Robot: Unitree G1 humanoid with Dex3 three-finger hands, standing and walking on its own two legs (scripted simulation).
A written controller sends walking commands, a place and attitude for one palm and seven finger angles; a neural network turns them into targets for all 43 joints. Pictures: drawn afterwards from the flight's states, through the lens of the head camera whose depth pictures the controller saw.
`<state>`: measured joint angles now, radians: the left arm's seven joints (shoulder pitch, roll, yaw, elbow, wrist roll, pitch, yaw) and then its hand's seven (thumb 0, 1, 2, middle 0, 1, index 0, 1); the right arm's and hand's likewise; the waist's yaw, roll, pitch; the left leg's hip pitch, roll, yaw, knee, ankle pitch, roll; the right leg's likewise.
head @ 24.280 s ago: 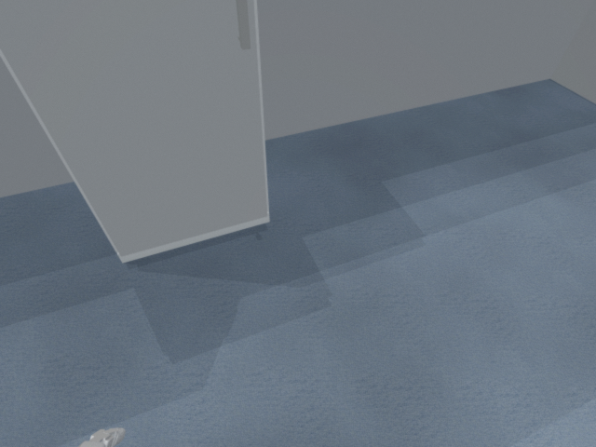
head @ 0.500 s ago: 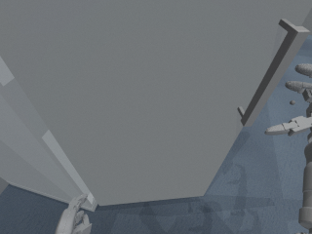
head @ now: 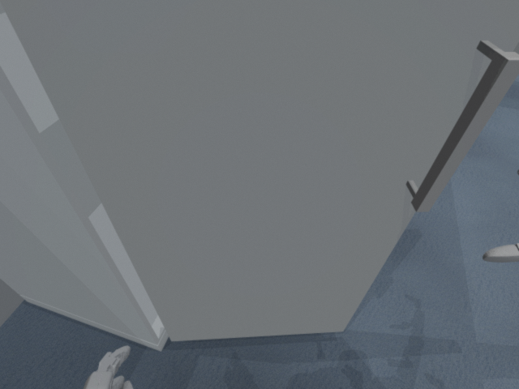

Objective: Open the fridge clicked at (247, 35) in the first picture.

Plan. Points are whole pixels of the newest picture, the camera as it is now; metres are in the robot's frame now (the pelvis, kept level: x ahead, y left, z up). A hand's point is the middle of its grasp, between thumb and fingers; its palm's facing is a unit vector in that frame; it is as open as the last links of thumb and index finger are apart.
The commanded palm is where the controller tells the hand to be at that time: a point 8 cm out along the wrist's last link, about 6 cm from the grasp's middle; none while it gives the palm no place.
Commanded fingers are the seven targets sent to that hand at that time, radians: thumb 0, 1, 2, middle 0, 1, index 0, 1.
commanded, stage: slip the hand off the handle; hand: right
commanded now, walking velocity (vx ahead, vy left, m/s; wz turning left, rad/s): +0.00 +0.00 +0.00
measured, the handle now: (448, 138) +0.43 -0.26 +0.21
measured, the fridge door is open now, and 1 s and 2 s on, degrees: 69 69 69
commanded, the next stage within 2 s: draw the hand back to the body in 0.36 s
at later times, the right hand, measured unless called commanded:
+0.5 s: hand out of the picture +0.24 -0.31 +0.20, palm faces +0.37 +0.91 -0.16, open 14.7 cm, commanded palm +0.20 -0.34 +0.20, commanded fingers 0.00 0.55 -0.20 0.25 1.15 0.25 1.15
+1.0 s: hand out of the picture +0.21 -0.29 +0.18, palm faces +0.17 +0.98 -0.05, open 14.6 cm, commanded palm +0.17 -0.33 +0.20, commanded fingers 0.00 0.30 -0.32 0.24 1.00 0.24 1.00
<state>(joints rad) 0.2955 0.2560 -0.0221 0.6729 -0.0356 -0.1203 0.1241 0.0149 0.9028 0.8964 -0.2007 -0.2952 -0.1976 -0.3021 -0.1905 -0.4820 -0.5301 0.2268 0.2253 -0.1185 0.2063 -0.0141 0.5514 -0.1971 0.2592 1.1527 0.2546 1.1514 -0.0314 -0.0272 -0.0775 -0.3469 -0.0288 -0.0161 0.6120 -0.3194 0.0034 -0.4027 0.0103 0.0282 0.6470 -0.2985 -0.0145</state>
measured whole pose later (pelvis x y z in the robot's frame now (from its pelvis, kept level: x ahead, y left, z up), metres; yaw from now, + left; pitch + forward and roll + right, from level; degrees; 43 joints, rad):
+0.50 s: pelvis +0.00 +0.01 +0.00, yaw -2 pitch +1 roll +1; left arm 0.21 0.25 -0.06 0.66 -0.04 -0.21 0.15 0.01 0.90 0.90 -0.20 -0.30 -0.20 -0.30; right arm -0.01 -0.44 -0.52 0.02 0.30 -0.10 0.24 -0.01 0.55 -0.20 0.26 1.15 0.26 1.15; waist -0.09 -0.03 -0.06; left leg -0.30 -0.03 0.02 0.61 -0.33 0.02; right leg -0.36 0.01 0.06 0.64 -0.29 0.00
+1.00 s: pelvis +0.00 +0.00 +0.01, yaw -2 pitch -3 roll +1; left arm 0.21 0.26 -0.07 0.62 -0.08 -0.24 0.13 0.02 0.90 0.90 -0.20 -0.30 -0.20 -0.30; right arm 0.12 -0.44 -0.50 -0.14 0.41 0.28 0.38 -0.01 0.52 -0.21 0.25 1.13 0.25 1.13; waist -0.09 -0.05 -0.07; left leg -0.19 -0.02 0.01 0.53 -0.30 0.01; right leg -0.26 0.02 0.06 0.57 -0.27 -0.01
